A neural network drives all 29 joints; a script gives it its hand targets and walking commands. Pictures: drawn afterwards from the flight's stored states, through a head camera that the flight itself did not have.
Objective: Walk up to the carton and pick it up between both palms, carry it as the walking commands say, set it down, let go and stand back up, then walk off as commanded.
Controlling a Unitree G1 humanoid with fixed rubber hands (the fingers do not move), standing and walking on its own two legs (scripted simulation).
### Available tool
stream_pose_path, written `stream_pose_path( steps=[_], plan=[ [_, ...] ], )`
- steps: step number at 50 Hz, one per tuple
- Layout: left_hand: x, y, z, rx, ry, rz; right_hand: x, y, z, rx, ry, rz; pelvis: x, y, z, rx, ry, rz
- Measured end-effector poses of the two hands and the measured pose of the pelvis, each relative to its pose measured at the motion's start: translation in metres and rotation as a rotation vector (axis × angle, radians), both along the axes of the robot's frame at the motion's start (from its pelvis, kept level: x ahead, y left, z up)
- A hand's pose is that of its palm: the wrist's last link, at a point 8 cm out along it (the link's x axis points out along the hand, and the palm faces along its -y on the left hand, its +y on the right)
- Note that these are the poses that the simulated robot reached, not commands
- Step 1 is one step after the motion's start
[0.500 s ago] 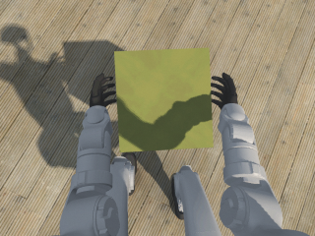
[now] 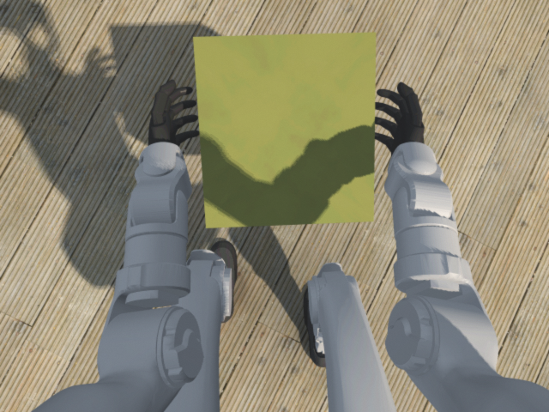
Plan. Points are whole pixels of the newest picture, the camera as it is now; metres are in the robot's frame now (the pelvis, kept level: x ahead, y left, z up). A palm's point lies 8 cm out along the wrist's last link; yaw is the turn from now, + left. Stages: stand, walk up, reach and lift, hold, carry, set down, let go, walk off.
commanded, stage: set down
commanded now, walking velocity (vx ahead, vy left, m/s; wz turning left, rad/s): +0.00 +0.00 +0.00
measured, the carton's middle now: (284, 136) +0.48 +0.00 -0.20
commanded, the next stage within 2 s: none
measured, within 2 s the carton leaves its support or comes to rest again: neither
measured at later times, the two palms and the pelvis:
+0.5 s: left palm (179, 137) +0.47 +0.16 -0.21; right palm (381, 140) +0.48 -0.16 -0.20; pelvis -0.02 +0.00 -0.06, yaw -1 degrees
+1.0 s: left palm (179, 130) +0.50 +0.18 -0.28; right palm (355, 150) +0.49 -0.15 -0.30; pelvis -0.04 -0.01 -0.11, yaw +0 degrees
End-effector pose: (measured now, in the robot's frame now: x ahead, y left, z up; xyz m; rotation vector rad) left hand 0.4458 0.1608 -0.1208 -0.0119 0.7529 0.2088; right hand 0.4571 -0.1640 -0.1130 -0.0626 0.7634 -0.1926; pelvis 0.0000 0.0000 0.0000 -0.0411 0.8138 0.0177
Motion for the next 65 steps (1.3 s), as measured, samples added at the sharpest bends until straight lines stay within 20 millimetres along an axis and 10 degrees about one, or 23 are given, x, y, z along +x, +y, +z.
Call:
stream_pose_path(
  steps=[21, 32, 38, 55, 65],
  plan=[
    [0.027, 0.004, -0.068, -0.006, -0.026, -0.011, 0.024, 0.002, -0.063, -0.017, -0.029, 0.029, -0.015, 0.002, -0.051, -0.009, 0.016, -0.005],
    [0.038, 0.003, -0.132, -0.001, -0.004, -0.004, 0.032, 0.000, -0.133, -0.002, -0.022, 0.038, -0.032, -0.002, -0.073, 0.001, -0.111, -0.004],
    [0.067, 0.012, -0.120, 0.082, -0.086, -0.041, 0.023, 0.014, -0.173, 0.053, -0.010, 0.045, -0.044, -0.011, -0.087, 0.024, -0.237, -0.005],
    [0.071, 0.025, -0.162, 0.023, -0.025, -0.041, 0.042, 0.017, -0.191, 0.064, 0.008, 0.090, -0.041, -0.005, -0.113, 0.009, -0.235, -0.007],
    [0.086, 0.027, -0.204, 0.021, 0.016, -0.061, 0.044, 0.019, -0.236, 0.062, 0.054, 0.112, -0.030, 0.001, -0.130, -0.007, -0.177, -0.009]
  ],
)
